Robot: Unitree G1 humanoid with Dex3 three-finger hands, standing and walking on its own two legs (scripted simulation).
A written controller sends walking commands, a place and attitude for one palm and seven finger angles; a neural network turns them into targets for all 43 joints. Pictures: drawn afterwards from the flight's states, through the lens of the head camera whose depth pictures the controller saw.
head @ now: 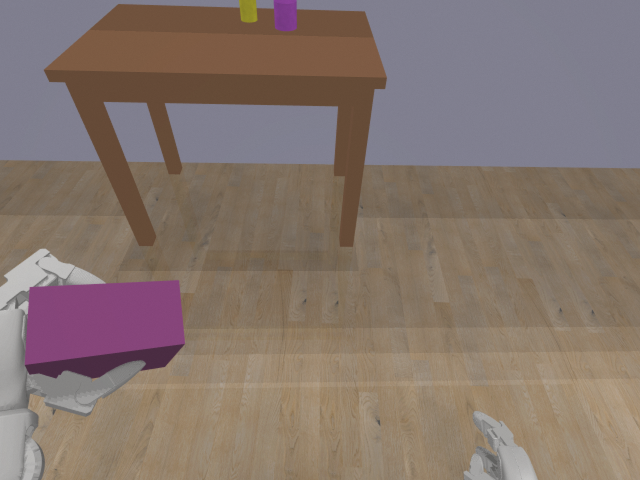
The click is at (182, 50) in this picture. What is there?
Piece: table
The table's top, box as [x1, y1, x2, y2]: [44, 4, 386, 88]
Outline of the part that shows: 44,69 49,81 384,88 386,76 364,11 297,9 297,28 292,31 280,31 274,28 273,9 257,8 257,20 255,22 247,23 240,20 239,8 234,7 118,4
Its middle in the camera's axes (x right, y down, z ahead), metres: -0.31 -0.69 +1.34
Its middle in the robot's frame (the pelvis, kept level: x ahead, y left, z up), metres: +1.45 +0.39 -0.02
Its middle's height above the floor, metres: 0.75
